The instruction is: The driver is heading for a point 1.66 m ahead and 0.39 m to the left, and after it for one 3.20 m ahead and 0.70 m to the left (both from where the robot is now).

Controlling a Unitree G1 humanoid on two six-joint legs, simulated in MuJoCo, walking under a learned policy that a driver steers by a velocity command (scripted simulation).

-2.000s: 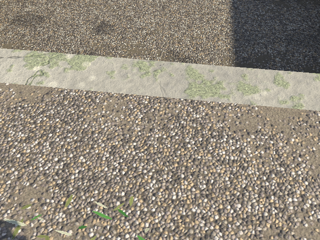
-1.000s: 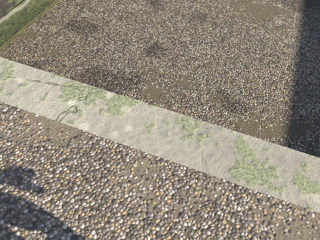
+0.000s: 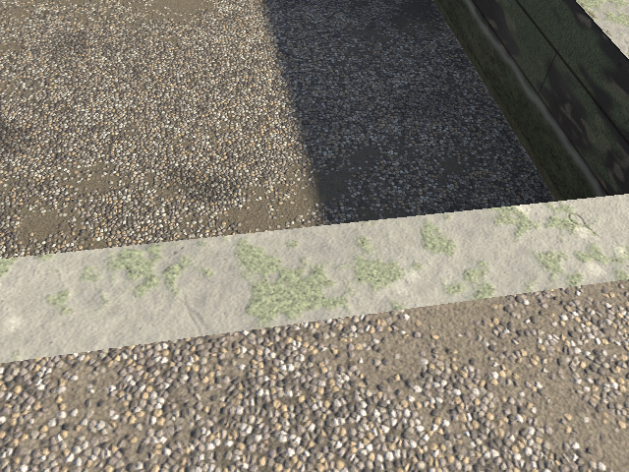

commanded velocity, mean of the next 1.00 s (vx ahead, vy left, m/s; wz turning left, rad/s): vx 0.16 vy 0.00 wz -0.04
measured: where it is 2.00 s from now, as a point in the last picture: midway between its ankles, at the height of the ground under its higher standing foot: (300, 375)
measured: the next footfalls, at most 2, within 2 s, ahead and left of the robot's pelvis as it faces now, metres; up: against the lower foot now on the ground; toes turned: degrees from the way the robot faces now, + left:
right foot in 0.14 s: +0.00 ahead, -0.12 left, +0.00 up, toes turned +5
right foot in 1.26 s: +0.44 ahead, -0.05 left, +0.00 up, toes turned -3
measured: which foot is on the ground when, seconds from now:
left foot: down 0.00-1.00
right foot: up 0.00-0.12, down 0.14-0.78, up 0.80-1.00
